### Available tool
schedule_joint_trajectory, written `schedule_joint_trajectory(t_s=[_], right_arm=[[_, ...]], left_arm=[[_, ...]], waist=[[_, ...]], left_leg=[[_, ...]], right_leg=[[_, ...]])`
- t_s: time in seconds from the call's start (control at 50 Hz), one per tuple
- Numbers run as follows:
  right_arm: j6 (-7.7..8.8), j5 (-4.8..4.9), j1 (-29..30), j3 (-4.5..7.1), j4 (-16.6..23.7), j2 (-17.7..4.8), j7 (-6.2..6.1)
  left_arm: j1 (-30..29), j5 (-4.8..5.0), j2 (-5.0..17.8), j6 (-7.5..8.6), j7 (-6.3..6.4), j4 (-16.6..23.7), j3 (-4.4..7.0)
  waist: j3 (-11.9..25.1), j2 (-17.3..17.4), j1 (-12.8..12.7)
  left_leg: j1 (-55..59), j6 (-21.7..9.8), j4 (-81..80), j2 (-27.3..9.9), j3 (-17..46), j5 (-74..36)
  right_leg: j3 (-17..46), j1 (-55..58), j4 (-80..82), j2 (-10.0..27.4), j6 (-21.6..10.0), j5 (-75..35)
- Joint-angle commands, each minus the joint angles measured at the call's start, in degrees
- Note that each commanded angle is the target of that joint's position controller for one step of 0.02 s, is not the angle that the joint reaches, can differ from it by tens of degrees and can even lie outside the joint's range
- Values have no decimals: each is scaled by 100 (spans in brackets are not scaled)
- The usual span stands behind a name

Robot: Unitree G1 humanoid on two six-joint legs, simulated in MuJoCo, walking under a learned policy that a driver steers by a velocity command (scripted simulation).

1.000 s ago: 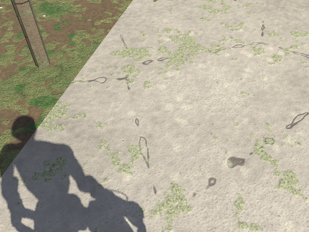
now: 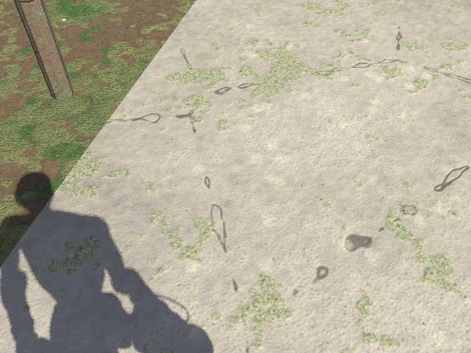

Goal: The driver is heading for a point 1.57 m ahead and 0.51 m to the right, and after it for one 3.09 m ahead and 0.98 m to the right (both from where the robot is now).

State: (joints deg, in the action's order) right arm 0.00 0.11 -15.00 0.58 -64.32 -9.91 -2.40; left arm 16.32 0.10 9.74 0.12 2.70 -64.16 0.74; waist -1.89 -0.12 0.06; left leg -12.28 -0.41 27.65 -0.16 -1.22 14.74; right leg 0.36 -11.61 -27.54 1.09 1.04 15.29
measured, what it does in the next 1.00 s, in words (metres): walks ahead: left foot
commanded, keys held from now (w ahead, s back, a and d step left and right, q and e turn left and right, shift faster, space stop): no key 0.18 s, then w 0.64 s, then w+e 0.18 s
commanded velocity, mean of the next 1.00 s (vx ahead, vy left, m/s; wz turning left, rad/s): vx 0.29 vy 0.00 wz -0.03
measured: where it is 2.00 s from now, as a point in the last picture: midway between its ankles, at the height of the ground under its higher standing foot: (295, 244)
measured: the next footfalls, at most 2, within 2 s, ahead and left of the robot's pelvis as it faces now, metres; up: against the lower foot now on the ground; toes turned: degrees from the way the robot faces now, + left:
left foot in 0.90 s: +0.45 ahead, +0.09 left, +0.00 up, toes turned +1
right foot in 1.46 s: +0.71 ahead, -0.21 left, +0.00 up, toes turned -22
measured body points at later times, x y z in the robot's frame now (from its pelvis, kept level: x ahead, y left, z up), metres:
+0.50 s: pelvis +0.06 -0.03 -0.01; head +0.06 -0.05 +0.44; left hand +0.04 +0.21 -0.15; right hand +0.03 -0.28 -0.17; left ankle +0.00 +0.11 -0.71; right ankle +0.02 -0.12 -0.74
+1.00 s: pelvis +0.32 +0.00 -0.01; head +0.35 +0.00 +0.44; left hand +0.28 +0.25 -0.16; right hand +0.47 -0.25 -0.13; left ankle +0.41 +0.09 -0.74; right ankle +0.13 -0.13 -0.63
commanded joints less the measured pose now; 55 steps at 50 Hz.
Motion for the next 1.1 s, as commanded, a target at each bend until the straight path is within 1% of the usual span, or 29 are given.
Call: schedule_joint_trajectory(t_s=[0.02, 0.18, 0.2, 0.24, 0.28, 0.32, 0.36, 0.4, 0.44, 0.46, 0.48, 0.5, 0.52, 0.54, 0.58, 0.6, 0.7, 0.8, 0.84, 0.86, 0.88, 0.9, 0.92, 0.94, 0.96, 0.98, 1.0, 1.04, 1.1], right_arm=[[26, 2, -355, 74, 83, -501, -16], [30, 5, -429, 76, 98, -477, -20], [24, 3, -542, 67, 39, -428, -24], [3, 84, -588, 151, 56, -636, -56], [81, 129, -715, 208, 117, -771, -49], [209, 166, -1130, 329, 65, -1058, -5], [296, 118, -940, 360, 188, -1090, 16], [332, 210, -255, 352, 450, -1079, 55], [314, 260, 176, 331, 637, -948, 85], [372, 180, 304, 239, 743, -614, 130], [505, 187, 332, 192, 971, -396, 123], [591, 252, 399, 221, 981, -551, 143], [649, 292, 328, 217, 974, -574, 202], [685, 240, 276, 237, 920, -615, 233], [706, 139, 430, 337, 934, -800, 273], [677, 140, 446, 336, 926, -710, 311], [587, 130, 1802, 155, 1467, -307, 383], [606, 194, 2449, 142, 1824, -567, 499], [650, 171, 2200, 240, 1851, -798, 521], [661, 172, 1732, 334, 1764, -976, 497], [659, 200, 727, 480, 1485, -1229, 449], [632, 168, -418, 609, 1215, -1550, 370], [605, -17, -1133, 728, 1073, -2093, 343], [595, -43, -1053, 571, 1038, -1603, 357], [623, 21, -393, 470, 1092, -1271, 363], [658, 52, 200, 388, 1201, -1005, 378], [713, 16, 537, 335, 1182, -789, 424], [754, -82, 701, 305, 1053, -584, 447], [800, -80, 617, 350, 914, -770, 387]], left_arm=[[407, 2, 487, 21, 15, 66, 74], [467, 5, 461, 23, 18, 76, 78], [583, 5, 397, 16, 21, 14, 65], [581, 68, 484, 11, 48, 46, 112], [389, 76, 429, 110, 36, 209, 112], [205, 91, 186, 296, -52, 360, 69], [103, 133, 244, 425, -151, 460, 101], [508, 189, 190, 502, -190, 389, 113], [1407, 101, 382, 508, -174, -41, 244], [2231, 80, 788, 502, -154, -193, 375], [2742, 77, 1414, 571, -240, -167, 484], [2307, -4, 1038, 668, -246, -72, 347], [1825, 20, 758, 721, -260, 90, 262], [1463, 40, 707, 725, -306, 207, 220], [1298, 18, 489, 642, -340, 279, 126], [1451, -8, 410, 591, -319, 249, 95], [1582, -53, 774, 510, -144, 384, 118], [1759, 77, 955, 536, -114, 312, 226], [1628, 57, 1038, 503, -119, 345, 277], [1537, 36, 1102, 463, -120, 370, 307], [1376, 6, 1088, 413, -132, 427, 300], [1147, -39, 1029, 417, -168, 596, 250], [1920, -14, 130, 501, -252, 679, 30], [1833, 159, 271, 657, -278, 543, 67], [1191, 342, 760, 712, -257, 793, 230], [779, 349, 845, 707, -193, 923, 260], [590, 266, 793, 648, -120, 948, 316], [940, 232, 495, 424, -97, 859, 369], [675, 216, 435, 231, -77, 1049, 418]], waist=[[-141, 9, 0], [-157, 9, 0], [-12, 24, 2], [-256, 157, 27], [-698, 394, 118], [-659, 997, 249], [-721, 964, 132], [-739, 932, -299], [-591, 339, -646], [-168, -926, -876], [-76, -2065, -920], [-396, -1218, -626], [-599, -699, -390], [-558, -426, -252], [-502, -351, -167], [-414, -460, -181], [-658, -400, -387], [-796, -559, -335], [-444, -665, -54], [-66, -823, 230], [511, -871, 735], [1242, -752, 1228], [2477, 768, 824], [2824, 1067, 875], [1615, 933, 698], [940, 477, 470], [543, 179, 261], [314, 484, -105], [-62, 520, -220]], left_leg=[[-7, -120, -502, -128, 140, -646], [-13, -118, -487, -126, 135, -660], [49, -134, -517, -73, 86, -62], [-245, -337, -536, -62, 185, 2033], [-473, -651, -875, -532, 872, 3142], [-73, -1142, -1502, -1431, 2187, 3540], [-453, -1422, -1849, -1933, 2894, 3289], [-970, -1091, -1648, -1628, 2181, 2740], [-1841, -616, -484, -708, 895, 1653], [-2465, -290, 1552, -161, 53, 922], [-3599, -232, 3025, 313, -81, 1534], [-4006, -360, 4100, -66, 466, 1456], [-4322, -477, 4475, -299, 609, 842], [-4282, -521, 4413, -475, 527, 315], [-3930, -479, 3826, -672, 367, -297], [-3743, -418, 3638, -654, 226, -442], [-3066, -164, 1603, -369, -216, -1371], [-2547, -385, 495, -206, -231, -1596], [-1921, -570, 349, -4, -272, -1349], [-1272, -662, 391, 182, -345, -1157], [-29, -805, 308, 326, -392, -1170], [1901, -1060, 482, -366, 341, -1085], [4184, -1962, 60, -2165, 3154, 203], [3942, -1985, -1008, -2465, 4582, 640], [2916, -1580, -1180, -2247, 3570, 629], [1804, -1343, -1327, -2089, 2609, 162], [881, -1153, -1538, -1858, 1921, -295], [-25, -914, -1849, -1458, 941, -498], [-382, -999, -2176, -1415, 292, -836]], right_leg=[[0, -213, 460, 21, -126, -662], [1, -216, 448, 17, -128, -677], [-80, -157, 436, -55, -141, -149], [-267, -537, 101, -258, -286, 1616], [-219, -1209, -281, -203, -424, 2130], [-455, -1678, -1306, -230, -418, 1272], [-190, -1595, -2015, 37, -597, 1184], [-198, -733, -878, 119, -810, 1227], [-285, 1029, 209, -153, -694, 259], [1267, 1854, 943, 889, -918, 741], [3676, 2240, 1840, 2073, -1665, 1356], [4027, 1892, 1871, 2294, -1819, 1545], [3380, 1818, 1794, 2095, -1645, 1280], [2662, 1730, 1819, 1796, -1430, 766], [1568, 1578, 1860, 1371, -1078, -802], [1188, 1542, 1851, 1211, -1013, -1377], [425, 809, 2152, 919, -1028, -1989], [250, 1282, 2168, 1240, -1026, -2351], [203, 1674, 1561, 1335, -904, -4028], [206, 1783, 973, 1337, -843, -5154], [94, 1539, -106, 1139, -720, -5737], [83, 263, -1613, 909, -552, -4601], [-8, -1974, -4120, -142, -179, -810], [960, -2477, -5157, -369, -291, 1529], [875, -2967, -5430, -25, -380, 1248], [654, -2848, -5235, 323, -431, 670], [567, -2527, -4941, 522, -451, 303], [604, -1834, -4518, 760, -546, -9], [592, -2169, -4205, 836, -540, -315]])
